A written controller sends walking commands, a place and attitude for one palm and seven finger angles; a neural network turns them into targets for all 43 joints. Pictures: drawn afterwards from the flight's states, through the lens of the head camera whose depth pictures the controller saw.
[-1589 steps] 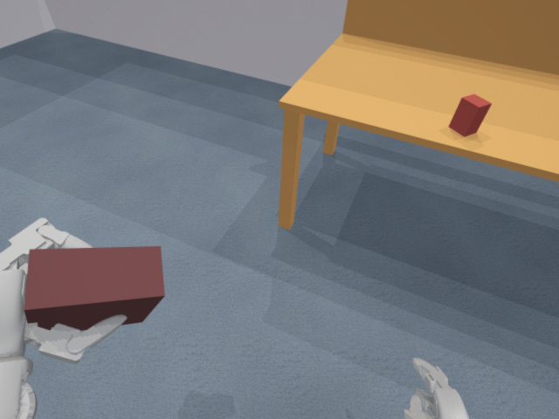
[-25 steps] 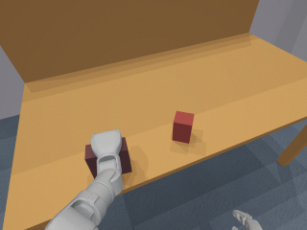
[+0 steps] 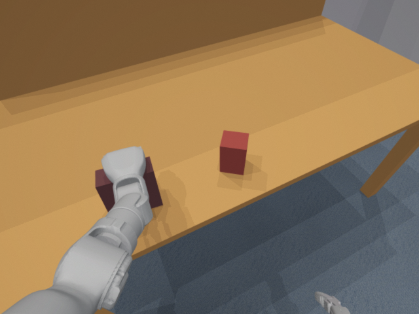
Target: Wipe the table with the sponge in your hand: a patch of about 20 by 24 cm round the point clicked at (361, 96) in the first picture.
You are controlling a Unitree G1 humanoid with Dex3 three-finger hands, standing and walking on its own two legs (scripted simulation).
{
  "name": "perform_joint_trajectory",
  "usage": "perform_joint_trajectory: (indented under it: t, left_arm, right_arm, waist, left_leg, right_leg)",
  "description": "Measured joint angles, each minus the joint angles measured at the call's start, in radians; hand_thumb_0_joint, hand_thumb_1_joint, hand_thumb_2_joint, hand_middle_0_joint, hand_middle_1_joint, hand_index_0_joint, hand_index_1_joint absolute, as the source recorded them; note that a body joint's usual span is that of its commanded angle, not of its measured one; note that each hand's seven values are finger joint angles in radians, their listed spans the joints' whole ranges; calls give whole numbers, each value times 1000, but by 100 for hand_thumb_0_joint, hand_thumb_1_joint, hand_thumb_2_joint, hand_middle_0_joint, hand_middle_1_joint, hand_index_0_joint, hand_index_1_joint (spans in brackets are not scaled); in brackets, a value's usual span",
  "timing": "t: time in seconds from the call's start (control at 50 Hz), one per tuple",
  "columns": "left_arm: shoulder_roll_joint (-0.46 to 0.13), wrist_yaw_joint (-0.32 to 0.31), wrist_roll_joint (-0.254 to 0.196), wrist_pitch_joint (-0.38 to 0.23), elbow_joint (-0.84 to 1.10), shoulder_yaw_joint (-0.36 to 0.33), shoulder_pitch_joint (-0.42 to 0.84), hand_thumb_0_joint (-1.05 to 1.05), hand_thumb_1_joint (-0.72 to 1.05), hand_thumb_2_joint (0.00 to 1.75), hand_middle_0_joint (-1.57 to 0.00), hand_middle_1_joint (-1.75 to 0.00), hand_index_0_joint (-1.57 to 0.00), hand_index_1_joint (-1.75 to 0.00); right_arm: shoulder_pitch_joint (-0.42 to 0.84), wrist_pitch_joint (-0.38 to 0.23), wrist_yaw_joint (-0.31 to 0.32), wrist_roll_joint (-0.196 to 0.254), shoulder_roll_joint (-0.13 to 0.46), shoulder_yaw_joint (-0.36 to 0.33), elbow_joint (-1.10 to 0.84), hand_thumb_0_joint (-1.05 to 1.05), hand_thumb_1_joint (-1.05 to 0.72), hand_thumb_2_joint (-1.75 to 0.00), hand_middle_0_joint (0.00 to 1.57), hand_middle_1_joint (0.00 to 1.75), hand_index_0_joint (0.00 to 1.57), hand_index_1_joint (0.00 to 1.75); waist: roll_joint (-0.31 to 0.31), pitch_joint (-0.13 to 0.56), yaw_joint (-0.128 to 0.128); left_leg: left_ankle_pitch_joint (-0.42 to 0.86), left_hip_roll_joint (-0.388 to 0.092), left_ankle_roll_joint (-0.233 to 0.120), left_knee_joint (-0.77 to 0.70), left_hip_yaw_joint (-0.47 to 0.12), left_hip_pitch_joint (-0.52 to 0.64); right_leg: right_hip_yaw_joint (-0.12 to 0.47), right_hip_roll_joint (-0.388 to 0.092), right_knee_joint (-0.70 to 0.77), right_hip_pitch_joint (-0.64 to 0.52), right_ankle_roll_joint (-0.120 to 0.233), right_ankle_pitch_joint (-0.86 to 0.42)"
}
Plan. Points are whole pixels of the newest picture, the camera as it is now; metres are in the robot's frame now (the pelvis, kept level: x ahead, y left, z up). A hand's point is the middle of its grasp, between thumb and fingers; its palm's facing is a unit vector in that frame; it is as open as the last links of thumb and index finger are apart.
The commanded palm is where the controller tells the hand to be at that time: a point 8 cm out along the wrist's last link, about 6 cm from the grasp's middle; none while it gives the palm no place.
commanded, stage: wipe forward along the third lane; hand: left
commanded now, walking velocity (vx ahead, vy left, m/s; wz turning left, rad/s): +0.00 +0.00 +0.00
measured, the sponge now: (132, 193) +0.39 +0.20 -0.04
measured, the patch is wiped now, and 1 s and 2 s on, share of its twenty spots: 0.85 1.00 1.00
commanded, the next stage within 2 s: wipe back along the third lane in 1.00 s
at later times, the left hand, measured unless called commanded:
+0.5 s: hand (125, 165) +0.45 +0.22 +0.00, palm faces -0.10 +0.00 -0.99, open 9.9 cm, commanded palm +0.44 +0.22 +0.03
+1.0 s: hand (117, 148) +0.50 +0.25 +0.00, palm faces -0.11 +0.01 -0.99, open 9.9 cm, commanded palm +0.49 +0.24 +0.03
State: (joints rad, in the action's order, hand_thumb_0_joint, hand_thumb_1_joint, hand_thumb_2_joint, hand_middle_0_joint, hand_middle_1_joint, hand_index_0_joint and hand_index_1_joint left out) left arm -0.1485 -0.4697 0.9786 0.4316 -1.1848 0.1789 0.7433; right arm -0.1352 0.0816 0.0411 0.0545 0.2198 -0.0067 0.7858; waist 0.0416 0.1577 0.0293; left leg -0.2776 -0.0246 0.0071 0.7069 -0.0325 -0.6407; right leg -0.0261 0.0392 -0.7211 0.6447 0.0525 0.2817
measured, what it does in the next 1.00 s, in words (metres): stands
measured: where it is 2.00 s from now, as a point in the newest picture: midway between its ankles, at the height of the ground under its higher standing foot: outside the picture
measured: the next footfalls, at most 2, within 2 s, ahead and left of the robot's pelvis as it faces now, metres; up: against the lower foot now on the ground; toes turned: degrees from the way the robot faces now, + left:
none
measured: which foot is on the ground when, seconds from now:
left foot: down 0.00-1.00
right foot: down 0.00-1.00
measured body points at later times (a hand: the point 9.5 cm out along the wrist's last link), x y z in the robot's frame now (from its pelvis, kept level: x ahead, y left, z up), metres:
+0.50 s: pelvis +0.00 +0.01 -0.01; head +0.06 +0.01 +0.44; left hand +0.45 +0.21 +0.06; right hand +0.07 -0.25 -0.14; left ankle +0.04 +0.15 -0.71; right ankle +0.04 -0.08 -0.71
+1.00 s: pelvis +0.01 +0.04 -0.02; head +0.10 +0.05 +0.42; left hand +0.50 +0.24 +0.06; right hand +0.04 -0.22 -0.14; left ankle +0.04 +0.15 -0.71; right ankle +0.04 -0.08 -0.71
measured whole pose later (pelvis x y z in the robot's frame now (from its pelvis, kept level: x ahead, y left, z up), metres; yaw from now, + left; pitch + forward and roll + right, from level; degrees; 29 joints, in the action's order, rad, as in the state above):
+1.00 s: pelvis +0.01 +0.04 -0.02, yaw -2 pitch +21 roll -2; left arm -0.34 -0.44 1.03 0.42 -1.44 0.07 1.08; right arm -0.25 0.01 -0.01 0.03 0.25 0.01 0.78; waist 0.04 0.18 0.15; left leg -0.33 -0.02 -0.02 0.85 -0.01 -0.89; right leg 0.00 0.03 -0.78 0.85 0.00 0.29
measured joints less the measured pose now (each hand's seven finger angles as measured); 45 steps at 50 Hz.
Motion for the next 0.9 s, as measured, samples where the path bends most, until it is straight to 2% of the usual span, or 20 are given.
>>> perform_joint_trajectory:
  t: [0.1, 0.26, 0.66, 0.9]
  left_arm:
    - [-48, 10, -8, -13, -30, -25, 42, 1, -56, 111, -79, -131, -80, -134]
    - [-81, 20, 5, -23, -72, -54, 82, 1, -56, 111, -79, -131, -81, -134]
    - [-143, 10, 24, -31, -171, -101, 211, 1, -56, 112, -79, -132, -80, -135]
    - [-173, 22, 40, -14, -227, -109, 297, 1, -56, 112, -79, -132, -80, -135]
  right_arm:
    - [-35, -13, 0, 4, 16, -4, -3, 1, -90, -90, 20, 30, 20, 30]
    - [-86, -35, -6, 3, 41, -13, 10, 1, -91, -90, 20, 30, 20, 30]
    - [-73, -76, -29, -8, 16, 15, -13, 1, -90, -90, 20, 30, 20, 30]
    - [-103, -75, -46, -20, 25, 12, -10, 1, -90, -90, 20, 30, 20, 30]
  waist:
    - [-3, -4, 27]
    - [-2, 0, 50]
    - [-5, 10, 90]
    - [-5, 19, 110]
  left_leg:
    - [0, -5, 0, 15, 4, -33]
    - [-7, -9, -7, 32, 8, -71]
    - [-19, -3, -7, 86, 13, -163]
    - [-41, 4, -20, 126, 19, -223]
  right_leg:
    - [4, 6, -8, 32, 0, -6]
    - [10, 11, -10, 66, -5, -12]
    - [18, 5, -33, 143, -32, -10]
    - [24, -2, -48, 191, -52, 1]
